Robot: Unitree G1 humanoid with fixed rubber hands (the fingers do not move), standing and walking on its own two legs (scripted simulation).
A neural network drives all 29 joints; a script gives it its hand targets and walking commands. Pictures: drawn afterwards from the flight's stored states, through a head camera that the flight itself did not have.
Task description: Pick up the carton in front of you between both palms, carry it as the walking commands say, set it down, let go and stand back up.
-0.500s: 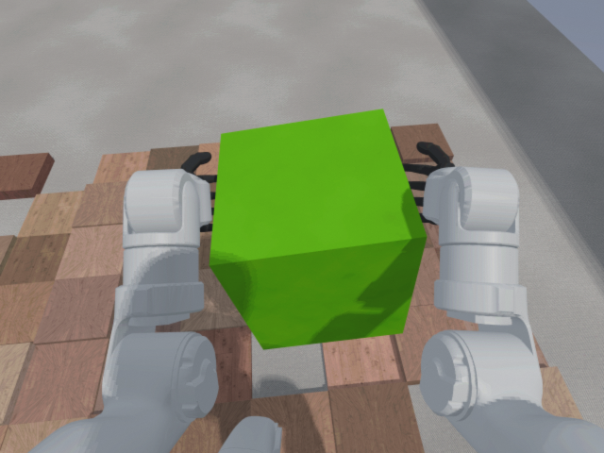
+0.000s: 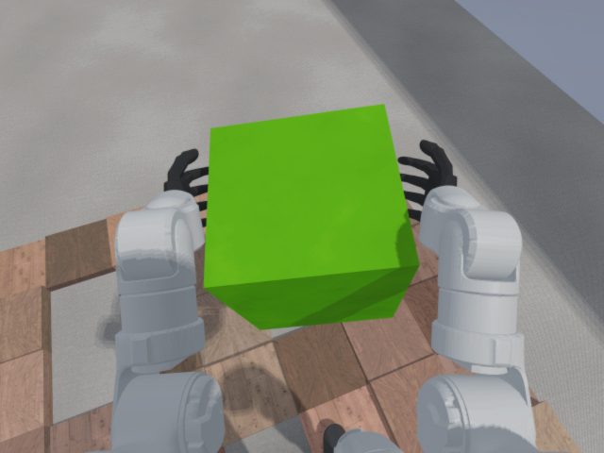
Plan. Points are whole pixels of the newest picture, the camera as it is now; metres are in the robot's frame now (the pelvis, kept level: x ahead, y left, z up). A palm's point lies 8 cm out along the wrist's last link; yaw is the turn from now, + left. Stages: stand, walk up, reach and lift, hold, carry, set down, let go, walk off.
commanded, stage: carry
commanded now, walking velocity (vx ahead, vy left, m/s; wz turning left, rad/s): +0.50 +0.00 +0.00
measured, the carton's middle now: (312, 234) +0.39 -0.04 +0.03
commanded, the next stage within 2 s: none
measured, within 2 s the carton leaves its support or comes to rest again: neither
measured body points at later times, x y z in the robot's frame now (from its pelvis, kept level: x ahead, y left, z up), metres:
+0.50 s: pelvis +0.33 +0.06 -0.04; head +0.38 +0.06 +0.41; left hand +0.71 +0.23 +0.05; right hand +0.71 -0.07 +0.04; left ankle +0.43 +0.14 -0.75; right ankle +0.17 -0.07 -0.67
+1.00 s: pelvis +0.62 +0.05 -0.03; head +0.62 +0.04 +0.42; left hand +0.97 +0.25 +0.13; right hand +1.01 -0.04 +0.13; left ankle +0.61 +0.16 -0.69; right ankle +0.57 -0.03 -0.77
